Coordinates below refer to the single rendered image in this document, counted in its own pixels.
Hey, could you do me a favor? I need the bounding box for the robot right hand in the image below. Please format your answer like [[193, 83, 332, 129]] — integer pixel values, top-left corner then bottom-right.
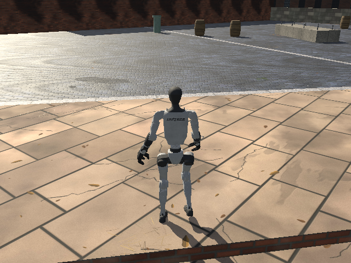
[[188, 142, 200, 151]]

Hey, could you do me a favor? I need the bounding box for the left robot upper arm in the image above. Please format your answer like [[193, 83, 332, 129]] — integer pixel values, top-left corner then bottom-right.
[[148, 110, 164, 141]]

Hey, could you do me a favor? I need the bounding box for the robot left hand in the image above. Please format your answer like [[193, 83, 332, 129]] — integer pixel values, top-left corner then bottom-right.
[[137, 150, 149, 165]]

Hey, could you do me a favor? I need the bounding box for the right robot upper arm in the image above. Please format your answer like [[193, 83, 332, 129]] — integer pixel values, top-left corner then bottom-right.
[[187, 110, 200, 139]]

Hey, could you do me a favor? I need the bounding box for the left robot forearm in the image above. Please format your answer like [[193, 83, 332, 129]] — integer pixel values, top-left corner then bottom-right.
[[140, 132, 153, 154]]

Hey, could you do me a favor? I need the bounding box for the left robot thigh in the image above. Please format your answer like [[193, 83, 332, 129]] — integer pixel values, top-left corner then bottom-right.
[[157, 153, 168, 190]]

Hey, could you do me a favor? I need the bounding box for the left robot shin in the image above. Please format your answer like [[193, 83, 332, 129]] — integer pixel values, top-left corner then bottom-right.
[[159, 180, 167, 215]]

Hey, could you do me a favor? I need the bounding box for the right robot forearm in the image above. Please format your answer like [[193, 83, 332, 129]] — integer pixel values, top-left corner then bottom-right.
[[194, 132, 201, 146]]

